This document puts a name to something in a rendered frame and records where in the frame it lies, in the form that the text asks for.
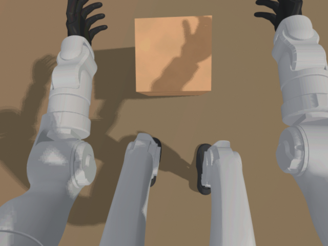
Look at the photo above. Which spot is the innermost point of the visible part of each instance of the robot left foot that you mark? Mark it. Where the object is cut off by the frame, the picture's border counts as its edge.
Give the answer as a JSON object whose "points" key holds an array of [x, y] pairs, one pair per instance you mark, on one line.
{"points": [[159, 145]]}

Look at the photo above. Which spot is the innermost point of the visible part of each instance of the left robot forearm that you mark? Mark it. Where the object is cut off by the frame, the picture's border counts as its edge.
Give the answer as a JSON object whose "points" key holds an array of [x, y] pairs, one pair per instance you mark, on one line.
{"points": [[67, 116]]}

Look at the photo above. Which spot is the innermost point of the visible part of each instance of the robot right hand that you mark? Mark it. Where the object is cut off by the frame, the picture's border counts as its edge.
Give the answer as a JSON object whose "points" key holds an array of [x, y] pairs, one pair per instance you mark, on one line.
{"points": [[283, 9]]}

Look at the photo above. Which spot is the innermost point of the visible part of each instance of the right robot thigh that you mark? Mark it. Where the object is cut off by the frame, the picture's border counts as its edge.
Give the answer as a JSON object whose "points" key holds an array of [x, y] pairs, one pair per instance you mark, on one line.
{"points": [[231, 223]]}

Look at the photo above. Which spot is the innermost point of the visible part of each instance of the right robot forearm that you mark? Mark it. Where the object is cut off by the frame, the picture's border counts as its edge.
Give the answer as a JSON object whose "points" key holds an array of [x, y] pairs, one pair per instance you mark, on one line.
{"points": [[303, 72]]}

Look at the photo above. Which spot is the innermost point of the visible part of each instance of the left robot upper arm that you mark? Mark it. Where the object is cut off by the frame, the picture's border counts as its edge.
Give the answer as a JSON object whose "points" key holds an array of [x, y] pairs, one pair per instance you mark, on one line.
{"points": [[57, 172]]}

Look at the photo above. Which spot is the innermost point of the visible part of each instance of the carton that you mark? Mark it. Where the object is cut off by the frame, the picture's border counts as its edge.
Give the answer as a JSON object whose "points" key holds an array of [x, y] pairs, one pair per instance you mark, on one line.
{"points": [[173, 55]]}

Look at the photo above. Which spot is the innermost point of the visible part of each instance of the robot left hand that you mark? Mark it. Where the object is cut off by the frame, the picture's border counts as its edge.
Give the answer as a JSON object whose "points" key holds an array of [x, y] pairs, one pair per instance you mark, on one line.
{"points": [[77, 24]]}

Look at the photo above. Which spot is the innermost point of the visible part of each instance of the right robot upper arm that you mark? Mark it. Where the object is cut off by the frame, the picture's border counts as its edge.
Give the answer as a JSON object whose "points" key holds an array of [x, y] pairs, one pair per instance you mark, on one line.
{"points": [[303, 152]]}

